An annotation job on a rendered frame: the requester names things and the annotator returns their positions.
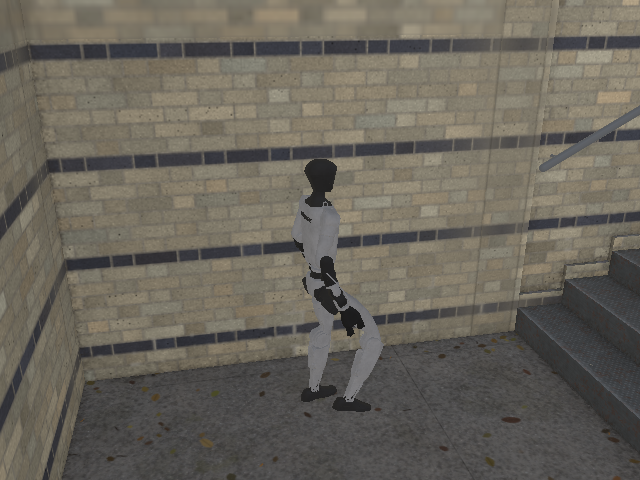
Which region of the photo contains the robot left forearm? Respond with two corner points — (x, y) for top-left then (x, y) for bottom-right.
(293, 238), (311, 267)

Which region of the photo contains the robot left upper arm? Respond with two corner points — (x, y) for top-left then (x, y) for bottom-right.
(291, 195), (311, 243)

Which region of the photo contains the robot right upper arm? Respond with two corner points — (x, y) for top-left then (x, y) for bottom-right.
(315, 207), (341, 269)

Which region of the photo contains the right robot hand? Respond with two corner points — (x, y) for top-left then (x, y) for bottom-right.
(340, 306), (365, 337)

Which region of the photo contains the robot right thigh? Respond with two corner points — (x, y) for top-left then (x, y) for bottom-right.
(319, 287), (381, 349)

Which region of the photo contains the robot right forearm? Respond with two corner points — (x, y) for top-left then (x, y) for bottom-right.
(320, 256), (350, 311)

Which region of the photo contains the left robot foot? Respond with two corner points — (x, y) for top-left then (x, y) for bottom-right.
(301, 385), (337, 402)

